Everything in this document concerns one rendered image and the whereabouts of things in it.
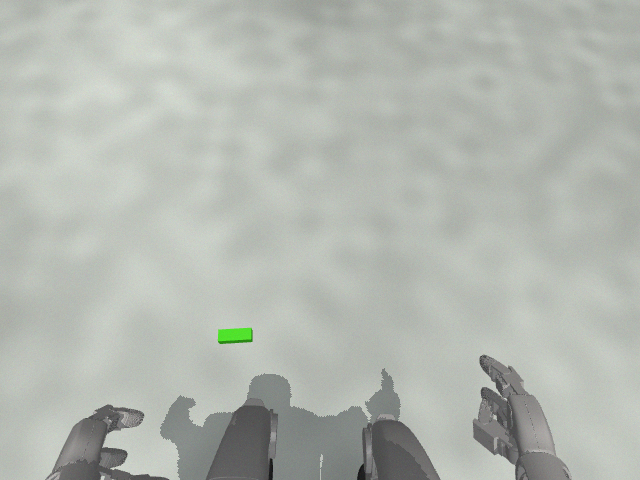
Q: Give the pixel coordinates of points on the small box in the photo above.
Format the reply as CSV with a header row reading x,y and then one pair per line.
x,y
238,335

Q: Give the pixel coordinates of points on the right robot hand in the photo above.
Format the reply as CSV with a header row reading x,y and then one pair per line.
x,y
521,426

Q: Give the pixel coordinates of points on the right robot arm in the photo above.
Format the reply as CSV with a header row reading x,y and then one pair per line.
x,y
541,466

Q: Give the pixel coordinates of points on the left robot arm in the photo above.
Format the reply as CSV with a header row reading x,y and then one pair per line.
x,y
75,471

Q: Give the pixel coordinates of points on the left robot hand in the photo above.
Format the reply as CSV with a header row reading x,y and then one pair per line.
x,y
85,441

